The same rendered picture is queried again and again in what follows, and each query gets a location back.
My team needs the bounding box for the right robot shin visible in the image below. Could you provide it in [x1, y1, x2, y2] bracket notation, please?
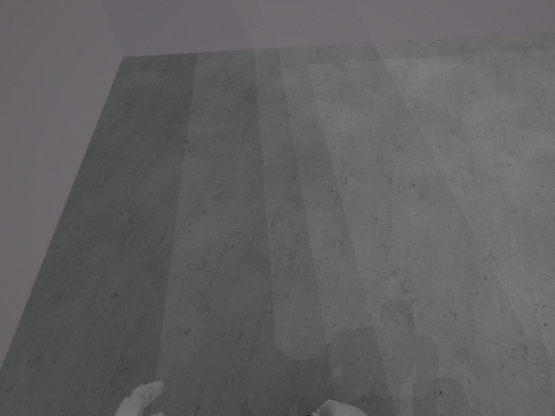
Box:
[318, 400, 339, 409]

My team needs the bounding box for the robot left hand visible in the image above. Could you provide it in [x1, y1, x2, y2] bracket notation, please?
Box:
[114, 381, 164, 416]

